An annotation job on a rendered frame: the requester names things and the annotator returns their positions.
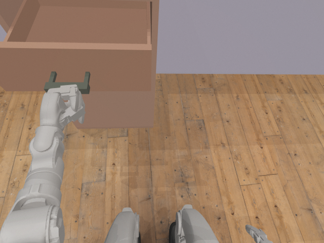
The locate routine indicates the right robot hand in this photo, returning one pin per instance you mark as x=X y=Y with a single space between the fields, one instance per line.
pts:
x=258 y=235

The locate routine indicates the left robot forearm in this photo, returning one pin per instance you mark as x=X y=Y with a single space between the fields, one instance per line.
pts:
x=44 y=178

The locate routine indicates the handle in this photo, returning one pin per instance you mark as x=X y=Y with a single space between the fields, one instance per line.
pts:
x=83 y=87

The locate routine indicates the drawer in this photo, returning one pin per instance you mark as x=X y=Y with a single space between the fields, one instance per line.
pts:
x=110 y=39

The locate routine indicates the left robot hand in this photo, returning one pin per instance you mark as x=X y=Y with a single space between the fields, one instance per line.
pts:
x=53 y=106

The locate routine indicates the robot left thigh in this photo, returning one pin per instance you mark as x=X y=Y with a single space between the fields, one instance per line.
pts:
x=124 y=229

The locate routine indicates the right robot shin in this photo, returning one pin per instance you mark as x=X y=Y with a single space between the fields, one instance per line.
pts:
x=177 y=238

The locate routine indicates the cabinet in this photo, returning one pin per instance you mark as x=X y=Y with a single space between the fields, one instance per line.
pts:
x=109 y=109

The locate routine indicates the robot left upper arm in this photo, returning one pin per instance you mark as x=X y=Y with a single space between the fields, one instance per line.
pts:
x=35 y=225

